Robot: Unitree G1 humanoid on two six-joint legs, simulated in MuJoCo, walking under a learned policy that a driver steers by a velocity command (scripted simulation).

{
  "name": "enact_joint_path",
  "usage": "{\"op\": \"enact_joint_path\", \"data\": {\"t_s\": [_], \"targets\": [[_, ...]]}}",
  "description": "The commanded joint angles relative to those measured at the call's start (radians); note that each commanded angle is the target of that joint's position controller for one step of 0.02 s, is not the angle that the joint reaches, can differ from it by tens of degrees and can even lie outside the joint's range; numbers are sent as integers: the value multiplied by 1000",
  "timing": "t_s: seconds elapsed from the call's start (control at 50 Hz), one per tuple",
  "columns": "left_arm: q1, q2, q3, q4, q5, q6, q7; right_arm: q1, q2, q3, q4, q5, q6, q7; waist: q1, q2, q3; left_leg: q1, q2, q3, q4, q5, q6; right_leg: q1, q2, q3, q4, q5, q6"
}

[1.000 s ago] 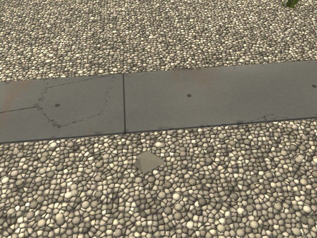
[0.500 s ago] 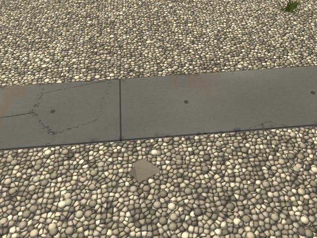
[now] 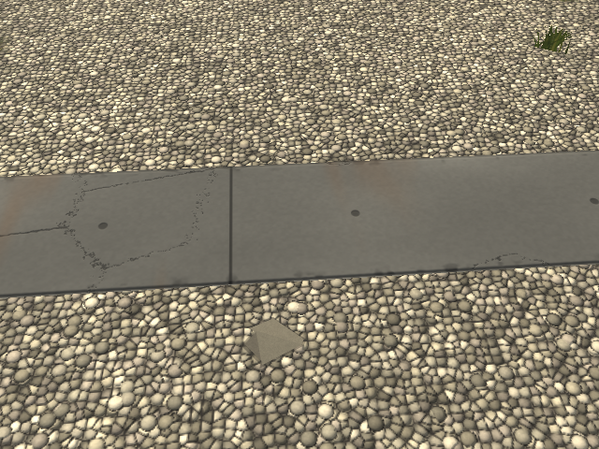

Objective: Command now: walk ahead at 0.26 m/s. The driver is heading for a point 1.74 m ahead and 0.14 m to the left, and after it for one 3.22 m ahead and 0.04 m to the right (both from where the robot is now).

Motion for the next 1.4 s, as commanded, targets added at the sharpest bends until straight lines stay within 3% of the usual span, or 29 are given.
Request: {"op": "enact_joint_path", "data": {"t_s": [0.02, 0.08, 0.1, 0.12, 0.14, 0.16, 0.24, 0.36, 0.48, 0.52, 0.56, 0.58, 0.6, 0.64, 0.66, 0.7, 0.74, 0.84, 0.92, 1.02, 1.08, 1.12, 1.14, 1.16, 1.18, 1.22, 1.26, 1.3, 1.4], "targets": [[-6, 175, 40, -47, -8, -29, -2, -82, -54, -7, -78, 17, -55, 22, -9, -153, 206, -167, 43, 8, 44, -76, 43, -124, -299, 383, -344, -350, -189], [-82, 157, 36, -82, -18, -30, -14, 145, -75, -30, 18, 11, -67, 26, -104, -65, 125, 255, -24, 51, -229, 125, 37, -287, -132, 149, -133, -118, -101], [-103, 100, 19, -98, -4, -38, -20, 278, -137, -49, 40, 6, -69, 23, -150, 129, 62, 395, 139, -204, -348, 47, 84, -394, -34, 15, 194, 6, -44], [-106, 55, 10, -143, -8, -56, -15, 393, -246, -67, 50, 6, -79, 35, -163, 356, 3, 501, 353, -654, -525, -95, 230, -595, 75, -29, 486, -169, -9], [-121, 91, 20, -149, -30, -70, -17, 322, -182, -40, 37, -9, -98, 39, -116, 219, 51, 438, 405, -739, -544, -172, 265, -668, 18, 83, 674, -186, -28], [-126, 98, 21, -150, -42, -81, -27, 239, -131, -25, 6, -6, -111, 40, -82, 144, 111, 399, 375, -626, -538, -157, 236, -722, -32, 105, 731, -84, -55], [-148, 116, 43, -140, -11, -88, -44, 189, -62, 7, -27, -13, -102, 44, -46, 101, 103, 338, 223, -253, -557, 256, 134, -636, -112, 38, 572, 169, -53], [-380, 43, 16, -232, -7, -71, -58, 250, -128, 3, -40, -19, -81, 9, -83, 84, 138, 255, 187, -104, -607, 431, 149, -571, -70, -39, 210, 346, 11], [-485, 81, 14, -289, -15, -79, -87, 292, -143, -15, -29, 2, -72, 4, -64, 94, 160, 363, 248, -58, -574, 544, 134, -494, -40, -38, 32, 373, -43], [-395, 127, 36, -276, -13, -83, -89, 262, -170, -26, -42, -3, -63, 4, 2, 126, 72, 414, 257, -37, -442, 870, 112, -341, 8, -64, 32, 320, -77], [-83, 204, 81, -185, -17, -75, -76, 229, -161, -23, -62, -15, -48, 6, 155, 132, -117, 283, 192, 12, -64, 1006, 63, 81, 27, -61, 44, 303, -132], [78, 278, 99, -150, 2, -68, -65, 273, -97, -4, -87, -26, -51, 11, 162, -32, -261, -21, 95, 43, 287, 625, 28, 418, -198, 253, 30, 170, -216], [106, 290, 91, -136, 13, -70, -75, 368, 32, 31, -80, -12, -79, 23, 95, -268, -404, -275, -79, -72, 582, -148, -7, 586, -390, 751, -175, -46, -349], [-65, 163, 54, -158, 0, -84, -76, 166, -125, -10, -133, 38, -122, 29, 79, -127, -123, -418, 29, -120, 686, -47, 37, 321, -316, 565, -265, -9, -250], [-149, 140, 46, -174, 7, -92, -79, 121, -128, -13, -141, 32, -128, 18, 41, -25, -68, -362, 83, -104, 632, 53, 42, 162, -283, 441, -289, 124, -227], [-196, 85, 30, -168, 28, -102, -89, 141, -102, -26, -137, 13, -106, 10, -26, -35, -31, -245, 139, -103, 547, 133, 45, -17, -218, 277, -336, 259, -206], [-163, 87, 28, -145, 23, -104, -85, 151, -67, -26, -140, 12, -83, 8, -44, -50, -6, -226, 154, -89, 479, 136, 37, -80, -199, 216, -380, 281, -220], [-60, 151, 37, -114, 22, -95, -46, -61, -90, -36, -222, -9, -75, 9, -9, -25, 67, -401, 164, -67, 198, 369, -14, -47, -189, 144, -431, 334, -218], [19, 164, 37, -95, 10, -87, -34, -213, -67, -22, -264, -3, -86, 27, 40, -29, 81, -344, 111, -13, -47, 534, -18, -12, -155, 66, -431, 363, -182], [108, 173, 45, -54, 1, -62, -29, -337, -76, -12, -320, 8, -96, 57, 67, -31, 107, -390, 84, -15, -170, 458, 7, 184, -226, 71, -353, 425, -175], [76, 198, 57, -60, 2, -46, -25, -261, -126, -29, -316, 10, -104, 68, 2, -71, 44, -245, 37, 16, -203, 341, 49, 250, -246, 64, -230, 704, -146], [43, 169, 43, -82, 11, -38, -26, 45, -214, -74, -228, 5, -104, 58, -142, -62, -152, 201, 30, 13, -191, 365, 113, 111, -160, -3, 128, 839, -95], [136, 77, 14, -105, 24, -50, -35, 210, -316, -99, -197, -19, -100, 50, -133, 123, -329, 626, 295, -372, -185, 306, 250, -262, -37, -51, 522, 461, -30], [163, 34, -2, -89, 9, -77, -43, 238, -279, -86, -182, -8, -92, 52, -123, 270, -428, 761, 414, -750, -363, 165, 341, -491, 85, 47, 760, -182, -4], [72, 141, 25, -108, -18, -99, -47, 166, -208, -62, -192, 1, -94, 53, -127, 197, -298, 666, 371, -659, -394, 98, 283, -600, 17, 124, 849, -172, -30], [-59, 160, 34, -142, -25, -110, -39, 0, -139, -40, -228, -12, -98, 52, -72, 68, -88, 350, 295, -388, -451, 242, 223, -583, -84, 70, 764, -1, -43], [-35, 128, 43, -134, -5, -84, -31, -46, -96, -26, -226, -25, -105, 59, -11, 81, -36, 179, 236, -268, -512, 323, 197, -466, -131, 73, 663, 79, -39], [-19, 87, 40, -131, -1, -63, -29, -19, -113, -30, -207, -20, -108, 58, 9, 79, -13, 120, 222, -211, -553, 373, 211, -445, -141, 60, 602, 103, -26], [-196, 90, 44, -194, 13, -59, -31, 58, -156, -38, -177, -15, -101, 29, -20, 60, 41, 147, 197, -115, -594, 441, 196, -554, -138, 42, 318, 357, 12]]}}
